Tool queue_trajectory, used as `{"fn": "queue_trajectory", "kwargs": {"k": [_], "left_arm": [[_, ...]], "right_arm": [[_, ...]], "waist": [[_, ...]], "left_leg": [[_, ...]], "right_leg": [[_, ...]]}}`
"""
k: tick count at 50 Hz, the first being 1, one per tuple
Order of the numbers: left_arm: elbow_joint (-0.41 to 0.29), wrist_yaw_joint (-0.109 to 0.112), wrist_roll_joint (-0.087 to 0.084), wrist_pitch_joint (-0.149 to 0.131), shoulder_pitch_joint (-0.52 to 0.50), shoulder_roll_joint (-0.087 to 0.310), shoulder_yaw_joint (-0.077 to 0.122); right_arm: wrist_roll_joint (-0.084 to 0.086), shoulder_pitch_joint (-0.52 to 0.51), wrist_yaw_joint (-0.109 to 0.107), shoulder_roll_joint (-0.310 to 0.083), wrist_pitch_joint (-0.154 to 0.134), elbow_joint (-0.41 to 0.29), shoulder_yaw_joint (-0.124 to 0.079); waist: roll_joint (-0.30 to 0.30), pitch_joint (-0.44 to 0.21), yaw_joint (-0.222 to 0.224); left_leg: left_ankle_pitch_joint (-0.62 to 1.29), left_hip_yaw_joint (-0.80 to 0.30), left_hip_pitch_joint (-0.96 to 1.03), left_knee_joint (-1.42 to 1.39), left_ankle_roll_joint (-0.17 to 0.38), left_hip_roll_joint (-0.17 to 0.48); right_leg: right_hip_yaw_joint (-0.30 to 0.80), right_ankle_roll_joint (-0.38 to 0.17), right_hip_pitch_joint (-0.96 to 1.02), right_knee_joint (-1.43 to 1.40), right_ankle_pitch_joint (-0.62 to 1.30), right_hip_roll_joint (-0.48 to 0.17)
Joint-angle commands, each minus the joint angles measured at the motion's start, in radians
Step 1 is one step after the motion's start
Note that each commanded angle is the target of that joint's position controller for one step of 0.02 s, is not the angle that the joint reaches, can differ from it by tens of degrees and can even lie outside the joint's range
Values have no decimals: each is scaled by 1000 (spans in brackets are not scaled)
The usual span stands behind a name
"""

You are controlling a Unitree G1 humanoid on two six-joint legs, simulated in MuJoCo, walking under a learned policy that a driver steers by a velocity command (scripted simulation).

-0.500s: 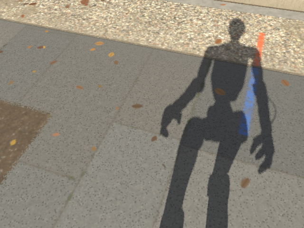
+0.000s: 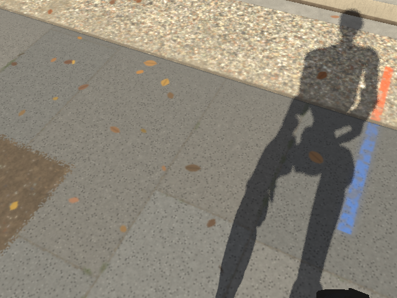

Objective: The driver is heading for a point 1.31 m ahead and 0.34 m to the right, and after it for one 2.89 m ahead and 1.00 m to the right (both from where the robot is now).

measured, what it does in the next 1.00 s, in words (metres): walks ahead: left foot, then right foot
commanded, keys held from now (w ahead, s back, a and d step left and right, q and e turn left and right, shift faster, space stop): w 0.12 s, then no key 0.88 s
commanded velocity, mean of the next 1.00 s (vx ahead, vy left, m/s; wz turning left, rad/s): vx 0.17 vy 0.00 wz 0.00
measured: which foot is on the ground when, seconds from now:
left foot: up 0.00-0.06, down 0.08-1.00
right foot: down 0.00-0.08, up 0.10-0.52, down 0.54-1.00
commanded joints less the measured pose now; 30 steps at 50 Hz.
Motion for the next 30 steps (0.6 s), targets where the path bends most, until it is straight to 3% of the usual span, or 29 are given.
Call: {"fn": "queue_trajectory", "kwargs": {"k": [1,2,3,4,5,6,7,8,10,12,14,18,23,25,26,27,28,29,30], "left_arm": [[-18,18,8,-7,-3,171,32],[-17,19,11,-1,-21,187,36],[-26,14,6,1,-54,193,37],[-56,8,4,-2,-46,144,26],[-45,-5,-19,4,86,78,23],[-59,-1,9,6,-15,165,37],[-85,-7,9,1,-109,170,43],[-85,-7,10,4,-127,148,42],[-70,-11,27,34,-86,94,34],[-66,-15,25,50,-82,69,33],[-79,-15,18,59,-129,75,33],[-105,-9,4,66,-279,65,19],[-96,13,2,67,-343,81,16],[-74,21,4,58,-314,78,16],[-53,26,6,48,-269,74,15],[-31,31,12,34,-208,120,25],[-17,31,15,28,-149,174,34],[-10,29,-2,41,-155,137,27],[-16,25,-2,48,-171,95,14]], "right_arm": [[3,113,-22,-120,-18,-6,-34],[4,253,-31,-140,-25,42,-47],[-7,404,-43,-164,-32,86,-61],[-26,541,-53,-246,-32,103,-84],[-17,486,-42,-246,-22,102,-86],[16,374,-30,-193,-20,87,-80],[18,284,-26,-137,-27,70,-64],[11,263,-24,-91,-39,81,-52],[8,297,-31,-52,-63,121,-33],[8,343,-29,-69,-81,154,-30],[4,358,-29,-98,-80,171,-28],[7,406,-37,-95,-60,197,-12],[-3,462,-53,-89,-38,232,-3],[-1,448,-61,-81,-33,238,0],[5,439,-64,-79,-32,242,1],[6,468,-66,-73,-37,241,3],[12,568,-68,-32,-37,247,11],[31,623,-73,8,-14,289,16],[21,561,-79,-42,3,283,2]], "waist": [[-114,-54,-119],[-116,-117,-175],[-93,-185,-248],[40,-300,-271],[201,-349,-155],[26,-191,-146],[-4,-65,-117],[-65,8,-77],[-50,-2,-23],[-17,-24,-9],[19,-35,-2],[65,-51,-48],[78,-52,-86],[67,-37,-71],[39,-37,-44],[-13,-81,-41],[-114,-162,-79],[-190,-217,-65],[-168,-171,-51]], "left_leg": [[-75,11,236,-39,54,-73],[-84,-4,371,-85,76,-79],[-77,-68,589,-138,110,-15],[-201,-354,778,-148,173,236],[-261,-848,950,-277,338,433],[-407,-767,797,-366,311,382],[-298,-625,635,-407,283,356],[-60,-518,502,-428,249,319],[306,-336,383,-417,192,255],[573,-231,364,-399,175,221],[685,-158,374,-385,149,185],[713,-89,415,-352,75,135],[626,-135,513,-277,90,184],[565,-168,525,-217,89,198],[493,-169,507,-166,64,183],[349,-165,458,-102,27,150],[-44,-130,365,-26,0,99],[-412,-84,349,49,-21,11],[-520,-91,337,81,-28,-3]], "right_leg": [[51,9,-53,250,1267,-293],[50,9,-67,413,1256,-289],[34,6,-200,624,1072,-263],[-26,-1,-375,965,565,-168],[7,32,-736,1285,-177,4],[64,5,-840,1272,-79,-76],[59,7,-829,1219,-1,-112],[53,15,-767,1156,18,-138],[45,46,-630,1066,13,-160],[15,66,-596,1002,39,-145],[-12,76,-616,904,105,-144],[-65,85,-591,665,237,-131],[-61,71,-556,525,198,-117],[-55,51,-497,406,178,-111],[-41,41,-412,273,282,-119],[36,30,-276,247,554,-197],[158,-37,-115,331,971,-358],[252,-176,-132,319,1013,-452],[303,-200,-211,251,853,-458]]}}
